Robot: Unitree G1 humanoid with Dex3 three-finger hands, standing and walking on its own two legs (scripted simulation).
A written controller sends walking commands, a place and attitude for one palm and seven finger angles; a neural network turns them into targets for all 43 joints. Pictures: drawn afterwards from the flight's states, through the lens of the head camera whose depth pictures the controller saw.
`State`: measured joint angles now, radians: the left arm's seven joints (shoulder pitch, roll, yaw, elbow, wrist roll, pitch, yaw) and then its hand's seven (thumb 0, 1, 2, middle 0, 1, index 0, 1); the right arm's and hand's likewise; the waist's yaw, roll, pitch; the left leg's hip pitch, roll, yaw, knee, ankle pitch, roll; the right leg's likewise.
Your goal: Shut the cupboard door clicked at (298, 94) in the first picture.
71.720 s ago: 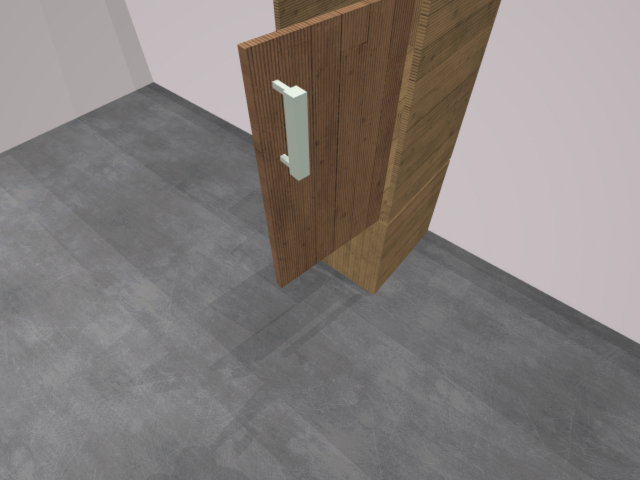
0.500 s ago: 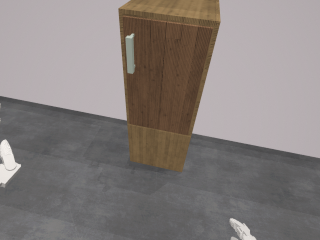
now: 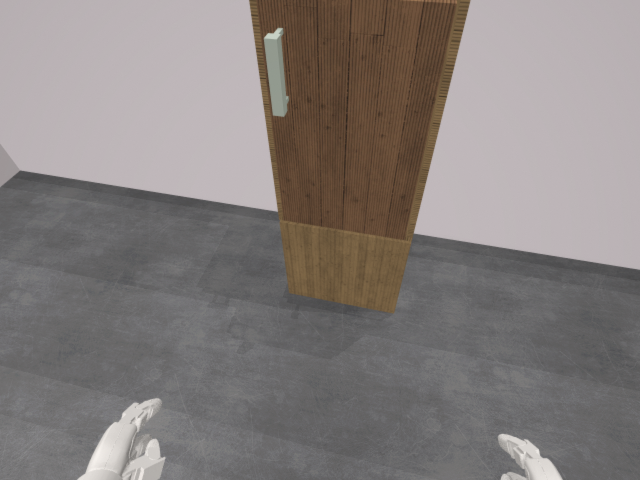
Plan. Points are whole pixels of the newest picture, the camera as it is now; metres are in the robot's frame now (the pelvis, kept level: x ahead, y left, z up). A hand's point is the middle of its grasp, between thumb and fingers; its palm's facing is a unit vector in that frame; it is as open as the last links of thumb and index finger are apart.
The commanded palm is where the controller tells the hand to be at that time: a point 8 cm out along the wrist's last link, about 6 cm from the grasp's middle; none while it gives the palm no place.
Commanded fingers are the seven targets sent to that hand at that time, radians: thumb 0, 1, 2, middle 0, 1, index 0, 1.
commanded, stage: let the arm hang, fingers relaxed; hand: left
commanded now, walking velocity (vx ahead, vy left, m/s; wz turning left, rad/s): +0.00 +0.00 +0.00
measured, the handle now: (279, 72) +0.82 +0.11 +0.12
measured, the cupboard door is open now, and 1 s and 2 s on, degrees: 0 0 0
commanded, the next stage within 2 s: look to check the result in 0.90 s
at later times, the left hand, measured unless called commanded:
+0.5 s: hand out of the picture -0.06 +0.20 -0.16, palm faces +0.02 -0.97 -0.24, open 7.4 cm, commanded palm none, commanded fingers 0.00 0.90 0.90 -0.20 -0.30 -0.20 -0.30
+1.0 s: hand out of the picture +0.02 +0.16 -0.16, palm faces +0.02 -0.98 -0.19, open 7.4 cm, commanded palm none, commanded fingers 0.00 0.90 0.90 -0.20 -0.30 -0.20 -0.30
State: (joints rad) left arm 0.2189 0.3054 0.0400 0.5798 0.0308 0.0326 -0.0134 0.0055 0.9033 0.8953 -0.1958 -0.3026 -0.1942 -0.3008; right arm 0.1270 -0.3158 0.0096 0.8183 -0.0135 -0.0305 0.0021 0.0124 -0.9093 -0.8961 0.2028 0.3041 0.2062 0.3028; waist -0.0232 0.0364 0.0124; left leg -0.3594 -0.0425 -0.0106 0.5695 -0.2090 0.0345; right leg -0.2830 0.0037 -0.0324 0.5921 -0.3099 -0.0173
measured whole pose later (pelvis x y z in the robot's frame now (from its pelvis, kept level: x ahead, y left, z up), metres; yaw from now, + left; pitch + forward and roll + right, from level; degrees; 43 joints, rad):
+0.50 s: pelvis +0.01 +0.00 +0.01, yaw +0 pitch -2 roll +0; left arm 0.37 0.20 0.01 1.18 0.02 0.01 0.02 0.00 0.91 0.89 -0.20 -0.30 -0.20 -0.30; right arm 0.31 -0.17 0.01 1.11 -0.01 0.02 -0.03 0.01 -0.91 -0.90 0.20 0.30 0.21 0.30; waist 0.00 0.03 0.03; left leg -0.24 -0.04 -0.01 0.41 -0.14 0.03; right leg -0.16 0.01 -0.03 0.41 -0.23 -0.02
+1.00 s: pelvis +0.02 -0.01 +0.01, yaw +0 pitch -2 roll +0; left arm 0.27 0.16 0.01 1.13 0.01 -0.01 0.02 0.00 0.91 0.89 -0.20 -0.30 -0.20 -0.30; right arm 0.29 -0.16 0.01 1.12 -0.01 0.01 -0.03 0.01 -0.91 -0.90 0.20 0.30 0.20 0.30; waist -0.01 0.01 0.03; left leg -0.22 -0.03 -0.02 0.40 -0.16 0.02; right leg -0.13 0.02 -0.03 0.40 -0.24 -0.03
